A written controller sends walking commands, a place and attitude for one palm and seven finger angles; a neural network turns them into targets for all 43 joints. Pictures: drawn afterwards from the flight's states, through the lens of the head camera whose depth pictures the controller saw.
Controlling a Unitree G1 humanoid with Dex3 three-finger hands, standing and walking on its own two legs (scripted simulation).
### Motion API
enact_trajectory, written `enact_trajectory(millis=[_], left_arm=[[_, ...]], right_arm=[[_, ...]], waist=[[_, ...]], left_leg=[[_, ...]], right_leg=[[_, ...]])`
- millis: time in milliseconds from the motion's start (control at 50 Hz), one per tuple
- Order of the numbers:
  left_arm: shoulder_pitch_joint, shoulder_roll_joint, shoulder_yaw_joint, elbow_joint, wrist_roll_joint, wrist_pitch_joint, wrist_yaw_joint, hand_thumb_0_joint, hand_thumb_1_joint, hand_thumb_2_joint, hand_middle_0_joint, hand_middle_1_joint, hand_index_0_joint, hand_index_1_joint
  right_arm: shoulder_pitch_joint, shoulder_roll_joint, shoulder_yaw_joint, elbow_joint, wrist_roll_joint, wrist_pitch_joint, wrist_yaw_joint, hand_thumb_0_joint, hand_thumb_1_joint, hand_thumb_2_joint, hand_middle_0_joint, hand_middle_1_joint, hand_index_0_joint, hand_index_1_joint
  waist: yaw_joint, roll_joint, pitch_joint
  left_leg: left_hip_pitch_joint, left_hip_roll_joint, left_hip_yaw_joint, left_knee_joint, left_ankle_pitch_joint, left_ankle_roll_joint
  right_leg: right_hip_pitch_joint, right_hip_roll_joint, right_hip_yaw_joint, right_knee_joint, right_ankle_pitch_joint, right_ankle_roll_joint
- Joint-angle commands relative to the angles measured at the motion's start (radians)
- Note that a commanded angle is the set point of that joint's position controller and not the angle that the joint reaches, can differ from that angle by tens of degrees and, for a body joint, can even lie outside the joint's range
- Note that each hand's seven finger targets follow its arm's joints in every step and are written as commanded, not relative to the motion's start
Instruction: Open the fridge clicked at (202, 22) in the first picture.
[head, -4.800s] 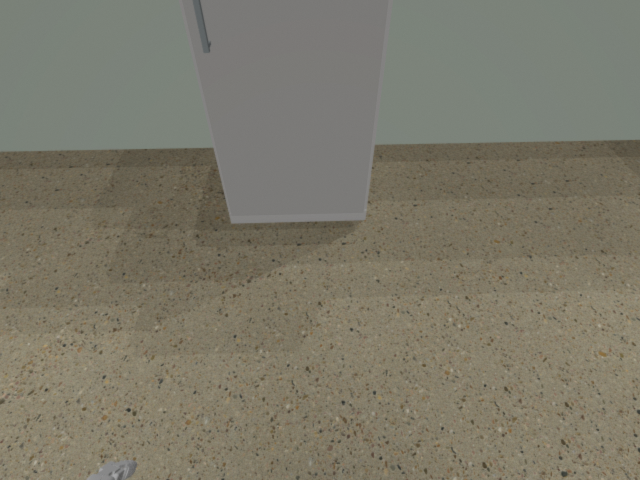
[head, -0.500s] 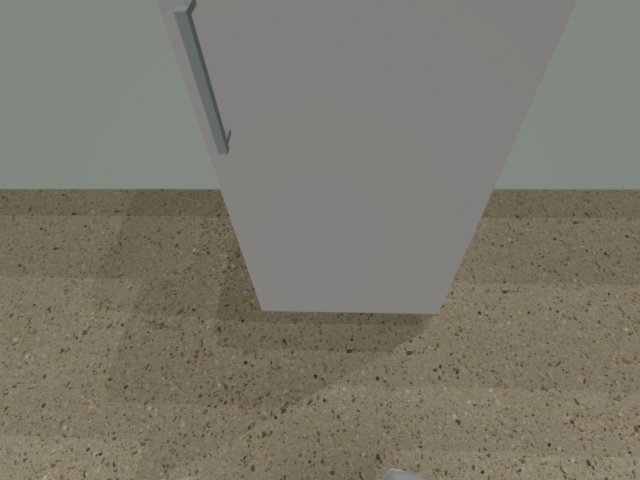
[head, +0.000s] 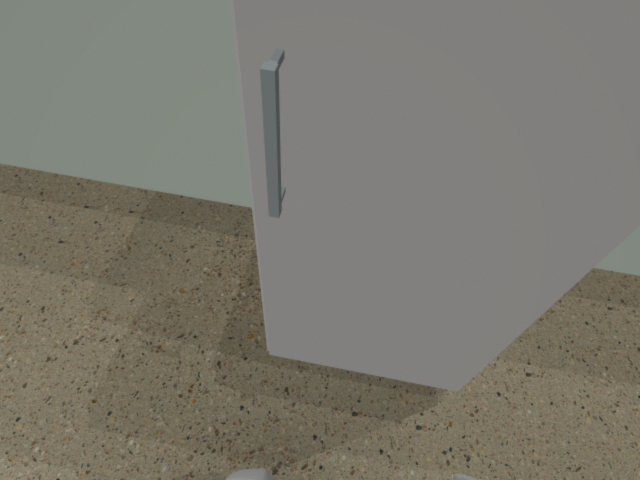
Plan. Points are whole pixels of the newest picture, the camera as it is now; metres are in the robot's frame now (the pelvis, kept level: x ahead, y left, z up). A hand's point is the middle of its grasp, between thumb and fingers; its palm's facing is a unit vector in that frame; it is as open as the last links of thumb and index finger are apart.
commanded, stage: come to a stop and stand still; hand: left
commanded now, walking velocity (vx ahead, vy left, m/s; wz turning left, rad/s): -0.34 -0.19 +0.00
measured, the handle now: (276, 144) +0.48 +0.13 +0.15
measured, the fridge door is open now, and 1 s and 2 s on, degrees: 0 0 0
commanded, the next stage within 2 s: look again from close up in 1.42 s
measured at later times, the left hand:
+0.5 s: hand out of the picture +0.04 +0.15 -0.16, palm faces -0.02 -0.96 -0.28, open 7.3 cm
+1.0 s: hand out of the picture -0.07 +0.08 -0.16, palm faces +0.03 -0.98 -0.18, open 7.3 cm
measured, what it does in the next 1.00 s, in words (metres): steps to the right: right foot, then left foot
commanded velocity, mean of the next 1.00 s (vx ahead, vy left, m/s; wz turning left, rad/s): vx -0.04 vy -0.04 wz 0.00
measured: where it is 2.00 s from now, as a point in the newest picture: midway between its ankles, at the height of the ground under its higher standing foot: outside the picture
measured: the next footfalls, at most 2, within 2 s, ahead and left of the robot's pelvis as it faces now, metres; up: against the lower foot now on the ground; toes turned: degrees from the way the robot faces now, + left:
right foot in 0.48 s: -0.02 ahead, -0.17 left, +0.00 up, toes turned -6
left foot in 0.78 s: +0.01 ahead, +0.07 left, +0.00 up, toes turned +4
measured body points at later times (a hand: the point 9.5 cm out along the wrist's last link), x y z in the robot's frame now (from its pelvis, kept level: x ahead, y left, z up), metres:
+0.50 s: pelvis -0.04 -0.05 +0.00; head -0.03 -0.07 +0.45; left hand +0.04 +0.20 -0.13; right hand -0.02 -0.30 -0.16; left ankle +0.06 +0.09 -0.72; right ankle -0.06 -0.17 -0.73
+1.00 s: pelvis -0.07 -0.09 +0.01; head -0.07 -0.09 +0.46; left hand -0.07 +0.13 -0.15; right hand -0.07 -0.30 -0.15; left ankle -0.08 +0.05 -0.73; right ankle -0.06 -0.17 -0.73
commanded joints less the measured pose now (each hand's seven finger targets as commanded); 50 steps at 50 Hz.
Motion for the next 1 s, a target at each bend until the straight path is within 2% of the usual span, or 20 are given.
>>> enact_trajectory(millis=[0,40,100,200,280,360,420,440,460,480,520,580,660,700,720,760,800,840,940,980], left_arm=[[0.063,0.077,0.008,-0.026,-0.001,0.018,0.031,0.000,0.900,0.900,-0.200,-0.300,-0.200,-0.300],[0.025,0.094,0.021,-0.046,0.008,0.042,0.027,0.000,0.900,0.900,-0.200,-0.300,-0.200,-0.300],[0.012,0.105,0.045,-0.085,0.014,0.069,0.019,0.000,0.900,0.900,-0.200,-0.300,-0.200,-0.300],[-0.019,0.117,0.069,-0.144,0.019,0.095,0.007,0.000,0.900,0.900,-0.200,-0.300,-0.200,-0.300],[-0.076,0.119,0.065,-0.180,0.023,0.093,-0.002,0.000,0.900,0.900,-0.200,-0.300,-0.200,-0.300],[-0.108,0.109,0.048,-0.192,0.016,0.079,-0.003,0.000,0.900,0.900,-0.200,-0.300,-0.200,-0.300],[-0.006,0.129,0.047,-0.152,0.017,0.062,-0.002,0.000,0.900,0.900,-0.200,-0.300,-0.200,-0.300],[0.003,0.172,0.050,-0.156,0.026,0.054,0.004,0.000,0.900,0.900,-0.200,-0.300,-0.200,-0.300],[-0.050,0.250,0.055,-0.177,0.030,0.045,0.009,0.000,0.900,0.900,-0.200,-0.300,-0.200,-0.300],[-0.127,0.265,0.051,-0.203,0.025,0.046,0.014,0.000,0.900,0.900,-0.200,-0.300,-0.200,-0.300],[-0.207,0.224,0.049,-0.212,0.021,0.037,0.018,0.000,0.900,0.900,-0.200,-0.300,-0.200,-0.300],[-0.204,0.160,0.032,-0.189,0.013,0.026,0.014,0.000,0.900,0.900,-0.200,-0.300,-0.200,-0.300],[-0.095,0.159,0.032,-0.137,0.012,0.016,0.013,0.000,0.900,0.900,-0.200,-0.300,-0.200,-0.300],[-0.084,0.155,0.030,-0.116,0.004,0.014,0.017,0.000,0.900,0.900,-0.200,-0.300,-0.200,-0.300],[-0.090,0.150,0.027,-0.106,-0.002,0.013,0.015,0.000,0.900,0.900,-0.200,-0.300,-0.200,-0.300],[-0.073,0.115,0.018,-0.096,-0.011,0.010,0.012,0.000,0.900,0.900,-0.200,-0.300,-0.200,-0.300],[-0.079,0.110,0.017,-0.079,-0.005,0.010,0.012,0.000,0.900,0.900,-0.200,-0.300,-0.200,-0.300],[-0.092,0.123,0.017,-0.063,-0.007,0.016,0.012,0.000,0.900,0.900,-0.200,-0.300,-0.200,-0.300],[-0.081,0.113,0.006,-0.036,-0.001,0.021,0.009,0.000,0.900,0.900,-0.200,-0.300,-0.200,-0.300],[-0.073,0.114,0.006,-0.032,0.002,0.021,0.009,0.000,0.900,0.900,-0.200,-0.300,-0.200,-0.300]], right_arm=[[0.146,-0.162,-0.016,0.018,0.019,0.011,-0.054,0.000,-0.900,-0.900,0.200,0.300,0.200,0.300],[0.120,-0.159,-0.027,0.011,0.017,0.031,-0.058,0.000,-0.900,-0.900,0.200,0.300,0.200,0.300],[0.124,-0.181,-0.053,-0.003,0.013,0.045,-0.061,0.000,-0.900,-0.900,0.200,0.300,0.200,0.300],[0.069,-0.174,-0.060,-0.042,0.008,0.046,-0.054,0.000,-0.900,-0.900,0.200,0.300,0.200,0.300],[0.076,-0.177,-0.065,-0.046,0.000,0.052,-0.044,0.000,-0.900,-0.900,0.200,0.300,0.200,0.300],[0.107,-0.209,-0.079,-0.035,-0.008,0.064,-0.027,0.000,-0.900,-0.900,0.200,0.300,0.200,0.300],[0.125,-0.201,-0.079,-0.031,0.000,0.072,-0.017,0.000,-0.900,-0.900,0.200,0.300,0.200,0.300],[0.140,-0.150,-0.071,-0.035,0.010,0.078,-0.014,0.000,-0.900,-0.900,0.200,0.300,0.200,0.300],[0.130,-0.076,-0.051,-0.063,0.016,0.084,-0.008,0.000,-0.900,-0.900,0.200,0.300,0.200,0.300],[0.076,-0.094,-0.050,-0.080,0.012,0.088,-0.003,0.000,-0.900,-0.900,0.200,0.300,0.200,0.300],[0.115,-0.094,-0.052,-0.046,0.004,0.096,-0.002,0.000,-0.900,-0.900,0.200,0.300,0.200,0.300],[0.203,-0.078,-0.043,0.008,0.008,0.083,-0.006,0.000,-0.900,-0.900,0.200,0.300,0.200,0.300],[0.183,-0.056,-0.027,0.017,0.011,0.069,-0.021,0.000,-0.900,-0.900,0.200,0.300,0.200,0.300],[0.213,-0.045,-0.018,0.042,0.013,0.059,-0.029,0.000,-0.900,-0.900,0.200,0.300,0.200,0.300],[0.246,-0.050,-0.015,0.062,0.014,0.051,-0.032,0.000,-0.900,-0.900,0.200,0.300,0.200,0.300],[0.256,-0.093,-0.014,0.086,0.010,0.033,-0.042,0.000,-0.900,-0.900,0.200,0.300,0.200,0.300],[0.231,-0.096,-0.012,0.099,0.010,0.033,-0.048,0.000,-0.900,-0.900,0.200,0.300,0.200,0.300],[0.221,-0.076,-0.007,0.110,0.014,0.038,-0.047,0.000,-0.900,-0.900,0.200,0.300,0.200,0.300],[0.213,-0.061,0.000,0.113,0.012,0.050,-0.044,0.000,-0.900,-0.900,0.200,0.300,0.200,0.300],[0.226,-0.059,0.000,0.116,0.011,0.051,-0.042,0.000,-0.900,-0.900,0.200,0.300,0.200,0.300]], waist=[[-0.062,0.183,-0.147],[-0.068,0.138,-0.078],[-0.066,0.078,-0.127],[-0.052,0.159,-0.158],[-0.066,0.229,-0.107],[-0.088,0.262,-0.107],[-0.045,0.146,-0.106],[-0.043,-0.010,-0.080],[-0.060,-0.246,-0.027],[-0.041,-0.201,0.014],[-0.076,-0.223,0.028],[-0.102,-0.136,0.014],[-0.054,-0.088,-0.033],[-0.060,-0.059,-0.070],[-0.071,-0.044,-0.095],[-0.054,0.045,-0.136],[-0.052,0.045,-0.124],[-0.054,0.114,-0.090],[-0.060,0.039,0.043],[-0.062,0.014,0.053]], left_leg=[[0.292,0.354,-0.259,-0.202,1.018,0.134],[0.226,0.329,-0.232,-0.220,0.918,0.129],[0.227,0.341,-0.220,-0.231,0.792,0.145],[0.155,0.302,-0.171,-0.269,0.470,0.120],[0.141,0.283,-0.201,-0.317,0.154,0.112],[0.114,0.278,-0.248,-0.350,-0.092,0.093],[-0.007,0.193,-0.168,-0.280,-0.167,0.011],[-0.076,0.113,-0.101,-0.146,-0.222,-0.043],[-0.140,0.024,-0.041,0.015,-0.249,-0.094],[-0.072,0.033,-0.096,0.133,-0.280,-0.076],[-0.049,0.029,-0.133,0.240,-0.200,-0.061],[-0.041,0.022,-0.111,0.269,-0.140,-0.072],[0.008,0.022,-0.094,0.075,-0.177,-0.088],[0.102,0.022,-0.098,-0.095,-0.082,-0.088],[0.174,0.027,-0.116,-0.177,0.027,-0.081],[0.249,0.111,-0.170,-0.184,0.275,-0.049],[0.250,0.115,-0.152,-0.165,0.290,-0.052],[0.205,0.108,-0.145,-0.207,0.206,-0.055],[0.157,0.077,-0.137,-0.257,-0.007,-0.058],[0.169,0.073,-0.131,-0.260,-0.022,-0.055]], right_leg=[[-0.181,-0.035,0.129,0.254,-0.119,0.022],[-0.216,-0.031,0.133,0.289,-0.057,0.023],[-0.277,-0.002,0.144,0.425,0.000,0.023],[-0.316,0.014,0.169,0.517,0.094,0.032],[-0.307,0.005,0.125,0.332,0.056,0.028],[-0.187,0.013,0.080,0.071,0.017,0.003],[0.039,0.034,0.035,-0.248,0.204,-0.012],[0.046,-0.066,0.154,-0.379,0.151,-0.044],[-0.078,-0.257,0.415,-0.517,-0.029,-0.125],[-0.252,-0.314,0.418,-0.565,-0.087,-0.168],[-0.293,-0.223,0.332,-0.534,-0.047,-0.151],[-0.191,-0.153,0.199,-0.441,0.256,-0.138],[-0.058,-0.172,0.225,-0.356,0.489,-0.169],[-0.024,-0.162,0.228,-0.302,0.571,-0.151],[-0.035,-0.135,0.215,-0.280,0.553,-0.120],[-0.031,-0.064,0.167,-0.261,0.541,-0.061],[-0.025,-0.058,0.165,-0.273,0.560,-0.050],[0.003,-0.061,0.161,-0.286,0.495,-0.049],[-0.078,-0.056,0.188,-0.381,0.268,-0.047],[-0.099,-0.055,0.195,-0.406,0.214,-0.047]])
